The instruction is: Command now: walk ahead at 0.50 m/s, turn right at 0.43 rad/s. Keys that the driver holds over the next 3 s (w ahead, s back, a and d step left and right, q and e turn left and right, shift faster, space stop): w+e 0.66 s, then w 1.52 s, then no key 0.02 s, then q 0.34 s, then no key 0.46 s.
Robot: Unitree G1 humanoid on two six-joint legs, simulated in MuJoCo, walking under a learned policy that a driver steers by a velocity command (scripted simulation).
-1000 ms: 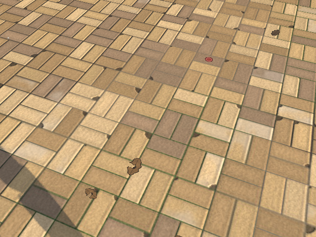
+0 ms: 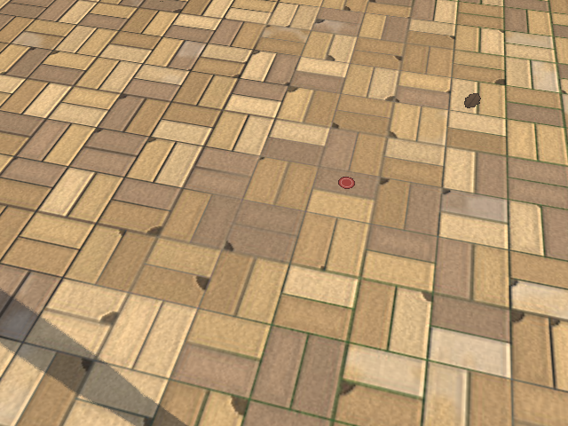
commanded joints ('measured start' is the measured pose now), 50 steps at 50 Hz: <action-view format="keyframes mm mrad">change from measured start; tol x32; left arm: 1 -103 21 -6 -96 2 -14 -20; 35 335 33 11 -198 -14 0 33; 50 -109 23 -7 -265 3 -24 -10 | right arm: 1 -23 -165 -36 -51 10 -5 -14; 28 -356 -116 -7 -259 23 -15 13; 35 98 -277 -75 -160 3 -24 13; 50 23 -194 -36 -90 38 12 6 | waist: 1 -18 61 63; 11 126 -177 -422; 32 35 -90 -69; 35 -3 391 -392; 50 -27 121 -3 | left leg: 1 -69 289 -35 -97 288 120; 8 118 328 38 348 952 51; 9 -14 286 59 586 863 13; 11 -683 -6 -160 1198 -380 -73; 12 -801 57 -278 1231 -333 -44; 32 -332 64 -222 240 166 -36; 35 362 487 -972 135 -209 231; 50 -139 268 -255 -34 231 143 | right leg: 1 47 11 -55 -114 80 -10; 9 543 179 -154 -237 -163 -166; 11 1124 -218 762 -421 -333 -447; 19 504 -30 232 -561 79 -303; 31 586 -22 334 -376 -101 -179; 37 -82 119 91 535 -505 -11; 50 141 54 -65 -142 -60 7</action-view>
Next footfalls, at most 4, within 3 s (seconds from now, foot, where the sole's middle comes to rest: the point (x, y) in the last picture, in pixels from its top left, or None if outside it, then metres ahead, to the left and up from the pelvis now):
0.18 right None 0.29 -0.14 -0.78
0.66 left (289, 375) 0.62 -0.01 -0.78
1.14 right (422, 327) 0.73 -0.36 -0.78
1.66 left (372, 216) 1.10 -0.29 -0.78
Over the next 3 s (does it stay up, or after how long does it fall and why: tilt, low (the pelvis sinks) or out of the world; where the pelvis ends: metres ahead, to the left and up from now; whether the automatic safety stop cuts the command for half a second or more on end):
stays up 1.31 -0.53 -0.01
